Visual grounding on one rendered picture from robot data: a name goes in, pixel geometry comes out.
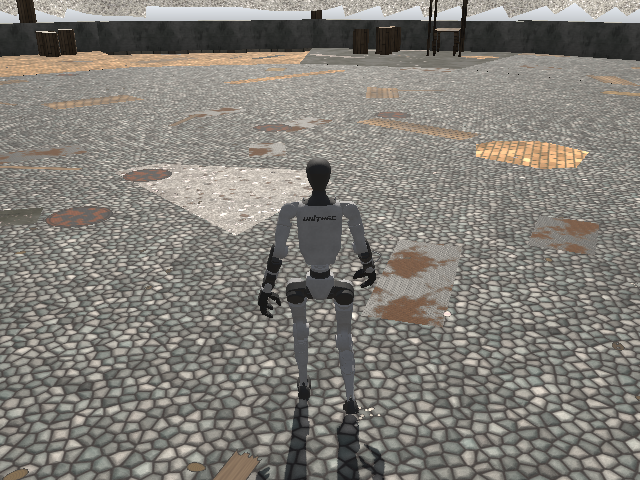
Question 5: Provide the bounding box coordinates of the robot right hand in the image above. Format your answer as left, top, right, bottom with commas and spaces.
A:
353, 269, 376, 288

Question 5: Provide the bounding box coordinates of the robot left upper arm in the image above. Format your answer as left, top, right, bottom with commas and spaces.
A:
272, 201, 299, 259

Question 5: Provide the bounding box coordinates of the robot right upper arm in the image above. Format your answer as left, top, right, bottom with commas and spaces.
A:
340, 201, 368, 254

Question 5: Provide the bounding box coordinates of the robot left forearm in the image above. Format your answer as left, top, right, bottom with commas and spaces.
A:
261, 243, 282, 293

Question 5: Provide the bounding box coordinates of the robot right forearm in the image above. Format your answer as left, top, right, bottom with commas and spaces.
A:
358, 238, 375, 273

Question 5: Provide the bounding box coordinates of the robot shin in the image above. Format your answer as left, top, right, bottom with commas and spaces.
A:
293, 323, 308, 386
339, 333, 355, 402

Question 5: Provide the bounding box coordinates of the right robot shin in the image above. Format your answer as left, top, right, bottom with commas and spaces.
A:
339, 333, 355, 402

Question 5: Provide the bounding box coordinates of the left robot shin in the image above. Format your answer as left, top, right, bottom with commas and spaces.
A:
293, 323, 308, 386

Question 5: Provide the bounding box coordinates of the robot left hand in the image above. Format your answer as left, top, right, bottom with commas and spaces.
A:
258, 290, 281, 318

